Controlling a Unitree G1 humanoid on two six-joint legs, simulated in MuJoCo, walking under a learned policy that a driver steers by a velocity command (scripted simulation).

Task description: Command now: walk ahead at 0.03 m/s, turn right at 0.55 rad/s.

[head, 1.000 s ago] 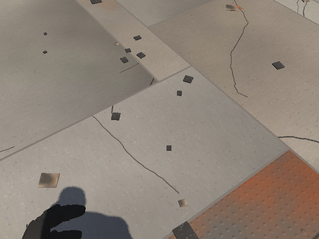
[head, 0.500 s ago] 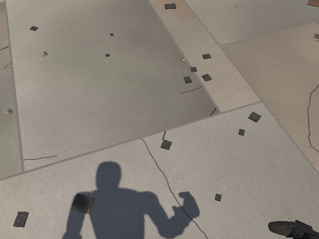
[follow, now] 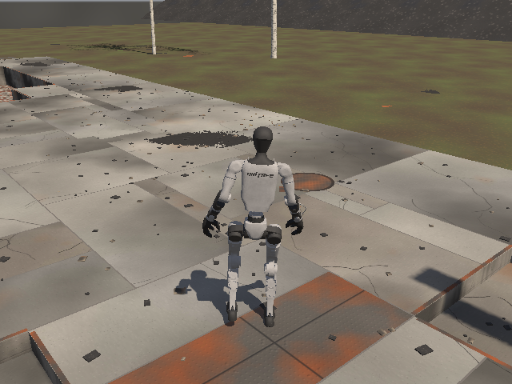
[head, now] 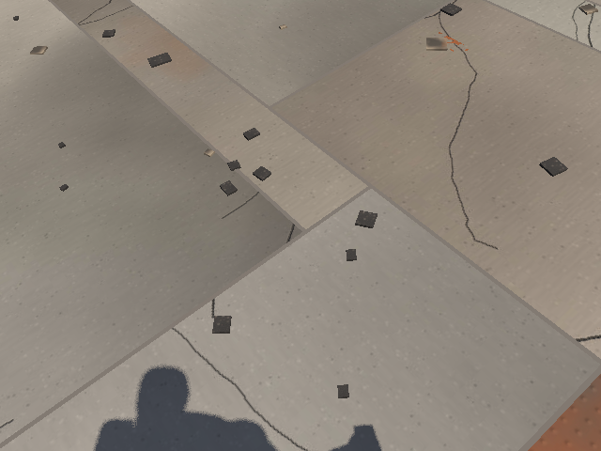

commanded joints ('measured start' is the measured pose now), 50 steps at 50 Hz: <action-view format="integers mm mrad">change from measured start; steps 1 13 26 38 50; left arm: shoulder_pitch -61 -51 -24 -18 -152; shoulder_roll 174 195 167 249 189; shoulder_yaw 40 46 47 44 40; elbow -82 -113 -78 -25 -45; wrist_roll -26 -22 -20 -7 -26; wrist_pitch -39 -7 13 6 -18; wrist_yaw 13 29 35 41 45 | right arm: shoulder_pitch -35 -43 -10 112 96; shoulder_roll -105 -75 -104 -100 -92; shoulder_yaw -36 -22 -7 19 -4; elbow -59 -59 -63 -13 -66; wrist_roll -9 14 7 10 30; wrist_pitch -12 -40 -64 -69 10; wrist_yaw -20 9 24 47 68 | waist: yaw -27 4 7 -64 -33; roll -164 -187 79 -146 -196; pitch -94 -124 -68 -126 -73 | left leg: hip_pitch -198 9 368 142 136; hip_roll -8 -70 217 -5 -14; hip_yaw -112 -139 -353 -163 1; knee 168 -209 -621 -491 -204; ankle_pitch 56 118 606 339 60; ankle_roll -1 -42 257 78 20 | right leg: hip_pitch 189 198 -216 363 204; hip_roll -233 -172 100 -142 -282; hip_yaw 338 423 223 165 104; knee -282 -235 565 -169 -176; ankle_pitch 299 327 -212 419 524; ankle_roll -159 -184 121 -19 -125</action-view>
